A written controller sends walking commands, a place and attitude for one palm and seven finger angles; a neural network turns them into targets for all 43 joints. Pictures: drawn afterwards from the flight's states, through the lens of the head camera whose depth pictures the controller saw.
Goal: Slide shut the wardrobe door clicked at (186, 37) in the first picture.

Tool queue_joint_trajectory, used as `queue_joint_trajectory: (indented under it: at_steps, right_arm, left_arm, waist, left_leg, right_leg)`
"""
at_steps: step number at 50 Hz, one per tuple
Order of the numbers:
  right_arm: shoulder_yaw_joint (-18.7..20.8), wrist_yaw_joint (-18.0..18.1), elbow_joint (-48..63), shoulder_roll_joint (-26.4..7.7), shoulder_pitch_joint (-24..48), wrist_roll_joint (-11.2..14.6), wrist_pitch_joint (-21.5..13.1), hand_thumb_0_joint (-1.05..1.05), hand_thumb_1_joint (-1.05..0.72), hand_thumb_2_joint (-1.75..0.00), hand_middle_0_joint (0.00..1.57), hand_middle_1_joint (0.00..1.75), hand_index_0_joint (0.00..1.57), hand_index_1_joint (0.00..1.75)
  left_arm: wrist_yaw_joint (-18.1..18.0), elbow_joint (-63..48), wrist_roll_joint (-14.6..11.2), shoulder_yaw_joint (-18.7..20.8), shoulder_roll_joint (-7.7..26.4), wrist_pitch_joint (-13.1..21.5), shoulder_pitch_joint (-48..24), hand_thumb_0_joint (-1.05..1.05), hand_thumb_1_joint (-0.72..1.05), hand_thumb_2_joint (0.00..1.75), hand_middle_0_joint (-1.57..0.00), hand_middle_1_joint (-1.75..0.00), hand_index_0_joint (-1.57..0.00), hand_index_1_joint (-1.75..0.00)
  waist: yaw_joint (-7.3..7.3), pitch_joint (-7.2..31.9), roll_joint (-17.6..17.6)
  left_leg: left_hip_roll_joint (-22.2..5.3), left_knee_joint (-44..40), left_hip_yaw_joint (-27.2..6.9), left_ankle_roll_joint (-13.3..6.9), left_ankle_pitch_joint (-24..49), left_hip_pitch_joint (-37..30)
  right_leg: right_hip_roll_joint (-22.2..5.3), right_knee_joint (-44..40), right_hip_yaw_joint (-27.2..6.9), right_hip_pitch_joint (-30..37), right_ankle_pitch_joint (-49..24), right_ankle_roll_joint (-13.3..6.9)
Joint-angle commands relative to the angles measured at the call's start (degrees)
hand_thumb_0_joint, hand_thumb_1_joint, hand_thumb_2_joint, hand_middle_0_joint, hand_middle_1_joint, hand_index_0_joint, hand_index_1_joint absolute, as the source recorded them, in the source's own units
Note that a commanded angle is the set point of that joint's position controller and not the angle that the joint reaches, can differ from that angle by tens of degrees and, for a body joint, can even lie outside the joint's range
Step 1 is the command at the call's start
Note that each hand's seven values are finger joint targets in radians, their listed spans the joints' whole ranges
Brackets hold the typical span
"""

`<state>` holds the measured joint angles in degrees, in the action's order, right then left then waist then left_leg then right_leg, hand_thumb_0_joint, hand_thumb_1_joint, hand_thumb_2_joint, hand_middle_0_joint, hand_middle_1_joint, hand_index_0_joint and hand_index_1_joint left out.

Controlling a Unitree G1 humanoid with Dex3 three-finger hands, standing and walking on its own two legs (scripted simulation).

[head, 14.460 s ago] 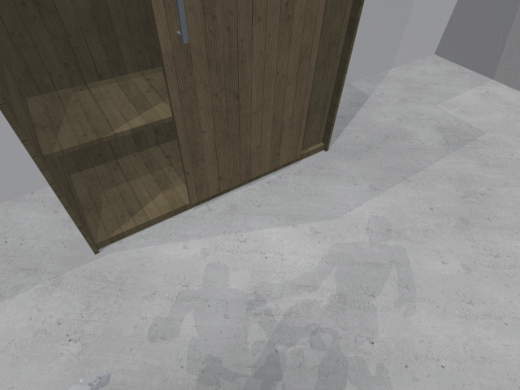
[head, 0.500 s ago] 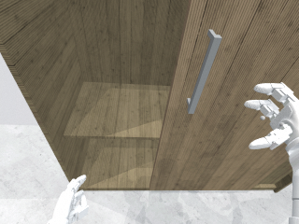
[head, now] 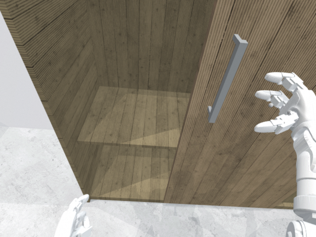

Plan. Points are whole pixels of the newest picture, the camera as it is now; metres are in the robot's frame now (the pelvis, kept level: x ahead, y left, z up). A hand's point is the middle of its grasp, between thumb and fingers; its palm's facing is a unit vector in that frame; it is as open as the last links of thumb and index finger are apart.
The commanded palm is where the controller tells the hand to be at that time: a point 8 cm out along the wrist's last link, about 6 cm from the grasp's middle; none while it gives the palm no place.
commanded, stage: move the hooked fingers beside the handle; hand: right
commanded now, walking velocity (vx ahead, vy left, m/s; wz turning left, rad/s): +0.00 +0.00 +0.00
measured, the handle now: (222, 83) +0.47 -0.14 +0.19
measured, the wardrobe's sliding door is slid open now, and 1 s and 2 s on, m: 0.46 0.46 0.46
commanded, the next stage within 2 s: none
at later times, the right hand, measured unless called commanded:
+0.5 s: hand (255, 96) +0.41 -0.20 +0.21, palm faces +0.00 +1.00 -0.03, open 14.0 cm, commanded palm +0.38 -0.25 +0.20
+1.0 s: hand (253, 96) +0.40 -0.19 +0.21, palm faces +0.01 +1.00 -0.03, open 14.0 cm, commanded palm +0.38 -0.24 +0.20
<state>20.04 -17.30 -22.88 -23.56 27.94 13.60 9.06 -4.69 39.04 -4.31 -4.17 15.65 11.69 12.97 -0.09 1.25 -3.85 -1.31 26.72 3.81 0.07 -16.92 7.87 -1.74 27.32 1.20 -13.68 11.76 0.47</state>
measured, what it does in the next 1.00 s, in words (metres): stands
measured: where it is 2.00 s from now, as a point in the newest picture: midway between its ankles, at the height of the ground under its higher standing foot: outside the picture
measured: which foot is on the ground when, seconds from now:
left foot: down 0.00-1.00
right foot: down 0.00-1.00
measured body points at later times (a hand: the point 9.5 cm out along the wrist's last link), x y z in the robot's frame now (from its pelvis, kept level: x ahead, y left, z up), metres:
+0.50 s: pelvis +0.01 -0.01 +0.00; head +0.00 +0.02 +0.45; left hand +0.14 +0.25 -0.10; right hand +0.40 -0.25 +0.21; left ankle -0.03 +0.12 -0.74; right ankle +0.03 -0.13 -0.74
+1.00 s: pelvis +0.00 -0.01 +0.00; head -0.01 +0.02 +0.45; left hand +0.16 +0.23 -0.09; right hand +0.39 -0.24 +0.21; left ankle -0.03 +0.12 -0.74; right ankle +0.03 -0.13 -0.74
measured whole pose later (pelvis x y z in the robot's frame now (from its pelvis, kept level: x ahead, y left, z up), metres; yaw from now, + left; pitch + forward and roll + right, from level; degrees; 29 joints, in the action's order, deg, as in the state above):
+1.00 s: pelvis +0.00 -0.01 +0.00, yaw +0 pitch -1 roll +0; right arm 15.8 -12.3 -28.0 -19.5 33.8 12.0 6.8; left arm -4.4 39.9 -4.0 -3.4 15.3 9.7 12.8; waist 0.3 1.3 -3.5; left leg -1.8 26.1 3.3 0.6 -16.5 8.1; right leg -1.3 27.1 1.6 -14.0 11.7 -0.1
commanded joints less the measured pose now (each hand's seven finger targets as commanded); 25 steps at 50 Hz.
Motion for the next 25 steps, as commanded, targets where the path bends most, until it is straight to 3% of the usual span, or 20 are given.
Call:
queue_joint_trajectory:
  at_steps: [1, 2, 8, 9, 13, 15, 16, 18, 20, 21, 22, 25]
  right_arm:
    - [2.4, -0.7, 9.5, -14.0, 23.4, 1.0, -2.8, 0.00, 0.50, -0.30, 0.30, 1.20, 0.30, 1.20]
    - [0.7, -0.9, 9.9, -11.9, 23.5, 1.4, -3.2, 0.00, 0.50, -0.30, 0.30, 1.20, 0.30, 1.20]
    - [3.6, 1.1, 12.3, -15.2, 28.6, 1.2, -5.7, 0.00, 0.50, -0.30, 0.30, 1.20, 0.30, 1.20]
    - [2.5, 1.4, 12.0, -14.0, 30.1, 0.9, -6.0, 0.00, 0.50, -0.30, 0.30, 1.20, 0.30, 1.20]
    - [4.4, 2.3, 5.9, -16.1, 28.7, 0.3, -5.5, 0.00, 0.50, -0.30, 0.30, 1.20, 0.30, 1.20]
    - [3.5, 2.2, 4.5, -15.5, 29.1, -0.3, -5.3, 0.00, 0.50, -0.30, 0.30, 1.20, 0.30, 1.20]
    - [0.7, 2.0, 5.1, -12.9, 30.8, -0.5, -5.4, 0.00, 0.50, -0.30, 0.30, 1.20, 0.30, 1.20]
    - [-0.7, 2.0, 4.4, -11.4, 31.6, -0.6, -5.4, 0.00, 0.50, -0.30, 0.30, 1.20, 0.30, 1.20]
    - [0.4, 2.2, 3.9, -12.6, 33.0, -0.5, -5.9, 0.00, 0.50, -0.30, 0.30, 1.20, 0.30, 1.20]
    - [0.4, 2.1, 5.3, -12.1, 32.9, -0.2, -6.2, 0.00, 0.50, -0.30, 0.30, 1.20, 0.30, 1.20]
    - [1.9, 2.3, 4.9, -13.3, 30.7, 0.0, -6.4, 0.00, 0.50, -0.30, 0.30, 1.20, 0.30, 1.20]
    - [2.3, 2.6, 4.8, -13.0, 30.3, -0.1, -6.6, 0.00, 0.50, -0.30, 0.30, 1.20, 0.30, 1.20]
  left_arm:
    - [-0.6, -9.2, 0.0, 3.0, 7.3, 2.9, -6.3, 0.00, 0.90, 0.90, -0.20, -0.30, -0.20, -0.30]
    - [-0.5, -9.0, 0.0, 3.0, 7.1, 2.8, -6.0, 0.00, 0.90, 0.90, -0.20, -0.30, -0.20, -0.30]
    - [-0.6, -8.3, 0.2, 3.5, 7.4, 3.0, -5.2, 0.00, 0.90, 0.90, -0.20, -0.30, -0.20, -0.30]
    - [-0.6, -8.1, 0.3, 3.4, 7.3, 3.1, -5.0, 0.00, 0.90, 0.90, -0.20, -0.30, -0.20, -0.30]
    - [-0.7, -7.0, 0.4, 3.6, 7.8, 2.3, -4.1, 0.00, 0.90, 0.90, -0.20, -0.30, -0.20, -0.30]
    - [-0.7, -7.2, 0.2, 3.7, 7.7, 2.1, -3.9, 0.00, 0.90, 0.90, -0.20, -0.30, -0.20, -0.30]
    - [-0.6, -7.3, 0.2, 3.6, 7.5, 2.0, -3.9, 0.00, 0.90, 0.90, -0.20, -0.30, -0.20, -0.30]
    - [-0.4, -7.3, 0.1, 3.8, 7.4, 2.0, -3.6, 0.00, 0.90, 0.90, -0.20, -0.30, -0.20, -0.30]
    - [-0.5, -7.1, 0.3, 4.0, 7.8, 1.8, -2.9, 0.00, 0.90, 0.90, -0.20, -0.30, -0.20, -0.30]
    - [-0.4, -7.6, 0.3, 4.1, 7.7, 2.0, -3.0, 0.00, 0.90, 0.90, -0.20, -0.30, -0.20, -0.30]
    - [-0.3, -7.5, 0.4, 4.1, 7.7, 1.9, -3.1, 0.00, 0.90, 0.90, -0.20, -0.30, -0.20, -0.30]
    - [-0.1, -7.7, 0.5, 4.1, 7.5, 1.6, -3.0, 0.00, 0.90, 0.90, -0.20, -0.30, -0.20, -0.30]
  waist:
    - [-0.15, 12.6, 2.3]
    - [0.04, 12.6, 2.9]
    - [0.09, 16.1, 1.1]
    - [0.41, 15.6, 1.0]
    - [0.25, 13.2, 3.9]
    - [0.34, 12.9, 2.4]
    - [0.84, 13.2, 0.6]
    - [1.28, 13.3, 0.8]
    - [1.45, 15.0, 2.5]
    - [1.09, 16.6, 2.2]
    - [0.39, 16.6, 4.0]
    - [0.27, 16.8, 3.1]
  left_leg:
    - [1.6, -4.3, -0.9, -0.7, 16.9, 3.8]
    - [1.7, -4.4, -0.8, -0.7, 17.2, 3.8]
    - [1.7, -4.0, -1.1, -0.8, 17.7, 3.3]
    - [1.7, -3.9, -0.9, -0.8, 17.5, 3.7]
    - [1.5, -4.2, -1.3, -0.5, 17.6, 3.5]
    - [1.6, -4.1, -1.3, -0.7, 17.3, 3.9]
    - [1.6, -3.9, -1.1, -0.8, 17.5, 4.4]
    - [1.6, -4.0, -1.1, -0.8, 17.6, 4.8]
    - [1.8, -3.7, -1.0, -0.9, 18.2, 4.5]
    - [1.8, -3.5, -1.0, -1.0, 18.9, 4.0]
    - [1.8, -3.5, -1.0, -1.0, 19.9, 3.1]
    - [1.8, -3.0, -1.0, -0.9, 21.0, 2.8]
  right_leg:
    - [2.2, -2.0, -1.4, 9.9, -8.4, -2.8]
    - [2.2, -1.6, -1.2, 9.9, -8.5, -3.0]
    - [2.2, -1.3, -1.4, 11.9, -9.8, -3.0]
    - [2.1, -1.5, -1.7, 12.1, -9.8, -2.9]
    - [2.0, -1.7, -1.0, 9.1, -8.8, -3.1]
    - [1.9, -1.8, -0.9, 9.3, -8.9, -3.0]
    - [2.0, -1.8, -1.0, 10.1, -9.2, -2.9]
    - [1.9, -1.4, -1.0, 10.4, -9.3, -3.0]
    - [1.7, -1.2, -1.3, 11.2, -10.1, -3.0]
    - [1.8, -1.2, -1.5, 12.1, -10.9, -3.0]
    - [1.8, -0.8, -1.3, 11.4, -11.6, -3.2]
    - [1.7, -1.1, -1.0, 11.3, -12.6, -3.0]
